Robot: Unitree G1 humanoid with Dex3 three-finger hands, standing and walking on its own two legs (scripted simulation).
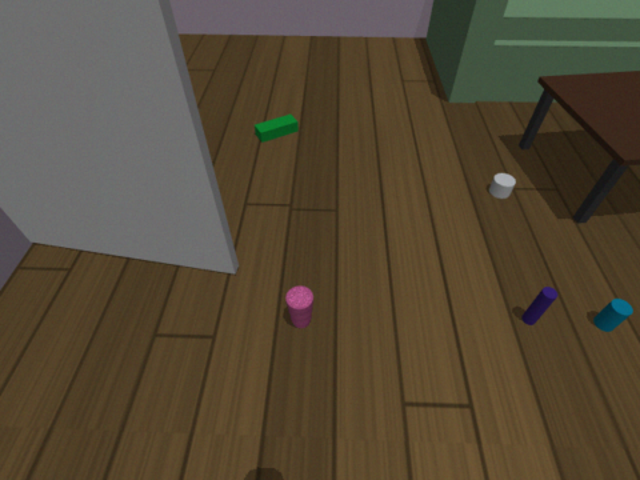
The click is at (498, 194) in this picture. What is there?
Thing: low tin
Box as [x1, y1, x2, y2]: [489, 173, 515, 198]
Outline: 498,173 494,176 489,191 496,197 504,198 509,195 515,183 515,180 508,174
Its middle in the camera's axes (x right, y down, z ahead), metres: +0.85 -0.25 +1.84
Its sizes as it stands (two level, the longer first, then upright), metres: 0.097 0.097 0.075
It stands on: the floor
